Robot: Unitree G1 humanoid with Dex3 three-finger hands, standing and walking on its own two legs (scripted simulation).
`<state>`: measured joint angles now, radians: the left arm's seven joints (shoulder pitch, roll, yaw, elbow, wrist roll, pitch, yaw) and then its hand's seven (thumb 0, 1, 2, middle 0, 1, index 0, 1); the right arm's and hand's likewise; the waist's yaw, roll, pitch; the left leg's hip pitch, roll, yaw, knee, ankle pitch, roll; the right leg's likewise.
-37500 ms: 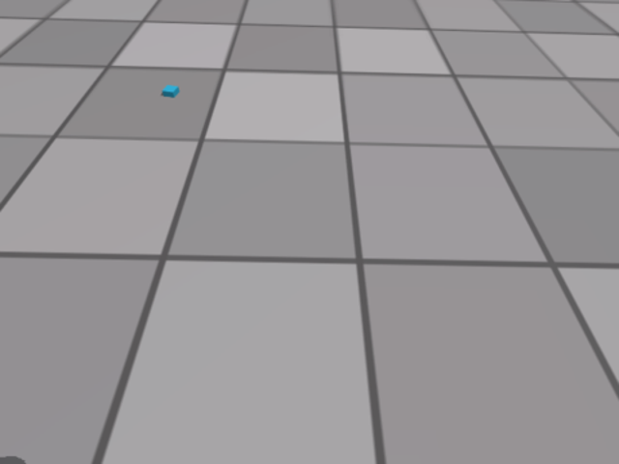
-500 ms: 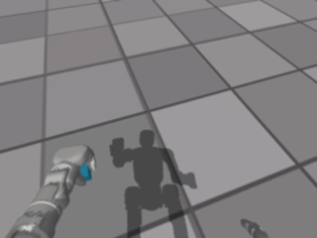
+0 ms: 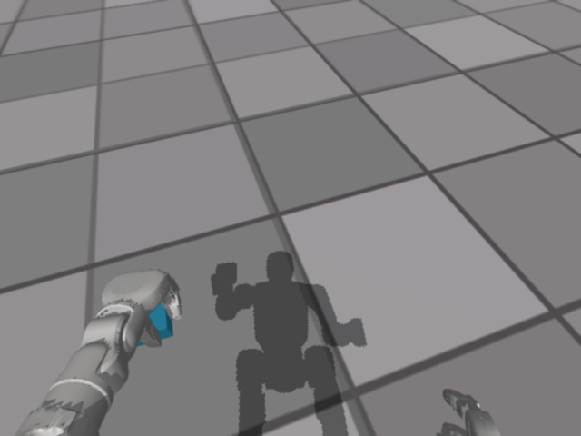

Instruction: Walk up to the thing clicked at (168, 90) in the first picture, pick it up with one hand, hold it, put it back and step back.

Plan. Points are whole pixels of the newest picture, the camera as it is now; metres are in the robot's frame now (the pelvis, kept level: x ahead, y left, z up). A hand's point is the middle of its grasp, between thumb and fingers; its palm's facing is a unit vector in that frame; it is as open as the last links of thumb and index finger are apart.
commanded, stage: hold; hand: left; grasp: from above
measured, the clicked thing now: (145, 317) +0.32 +0.24 -0.07
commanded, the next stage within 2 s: crouch in 1.06 s
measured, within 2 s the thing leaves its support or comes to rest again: neither
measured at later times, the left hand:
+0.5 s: hand (142, 324) +0.29 +0.22 -0.02, palm faces -0.42 -0.07 -0.91, open 6.1 cm
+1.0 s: hand (140, 313) +0.30 +0.23 -0.01, palm faces -0.42 -0.06 -0.91, open 6.2 cm
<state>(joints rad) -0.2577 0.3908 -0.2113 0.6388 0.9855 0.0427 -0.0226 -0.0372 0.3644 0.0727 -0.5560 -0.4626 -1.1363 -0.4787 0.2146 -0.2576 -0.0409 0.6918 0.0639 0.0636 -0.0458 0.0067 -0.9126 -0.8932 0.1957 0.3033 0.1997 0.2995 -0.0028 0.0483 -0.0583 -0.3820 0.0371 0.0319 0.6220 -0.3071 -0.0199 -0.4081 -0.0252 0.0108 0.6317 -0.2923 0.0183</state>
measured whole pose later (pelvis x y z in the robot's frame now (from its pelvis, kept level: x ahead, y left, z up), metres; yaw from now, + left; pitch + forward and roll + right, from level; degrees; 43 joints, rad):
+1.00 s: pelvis +0.00 +0.01 +0.01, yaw +0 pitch +2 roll +0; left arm -0.25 0.40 -0.21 0.60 0.98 0.04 -0.05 -0.05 0.40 0.00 -0.55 -0.47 -1.12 -0.46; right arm 0.19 -0.24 -0.03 0.70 0.08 0.06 -0.06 0.01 -0.91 -0.89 0.20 0.30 0.20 0.30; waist 0.01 0.05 -0.03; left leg -0.27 0.03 0.04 0.50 -0.26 -0.01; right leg -0.30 -0.03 0.02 0.51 -0.24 0.02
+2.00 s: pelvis -0.07 +0.01 -0.20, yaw -1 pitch +32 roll -3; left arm -0.86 0.48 -0.06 1.30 1.13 0.01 0.32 -0.04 0.33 0.15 -0.58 -0.40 -1.14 -0.47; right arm 0.27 -0.23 -0.04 0.75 -0.04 0.01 -0.02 0.00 -0.91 -0.89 0.20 0.30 0.20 0.30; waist -0.19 0.05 -0.18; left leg -1.62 0.04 -0.03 1.65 -0.59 0.00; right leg -1.60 -0.02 0.00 1.59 -0.55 0.03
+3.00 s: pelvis -0.08 +0.01 -0.41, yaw -5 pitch +35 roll -8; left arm -1.21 0.82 0.04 1.53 1.25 -0.11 0.28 -0.09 0.37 0.08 -0.62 -0.30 -1.15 -0.35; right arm 0.21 -0.27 0.13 0.69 -0.13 0.00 0.12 0.00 -0.91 -0.89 0.20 0.30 0.20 0.30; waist -0.35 -0.01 -0.01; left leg -2.30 0.02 -0.15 2.36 -0.69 -0.02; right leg -2.24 0.00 -0.05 2.26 -0.63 0.05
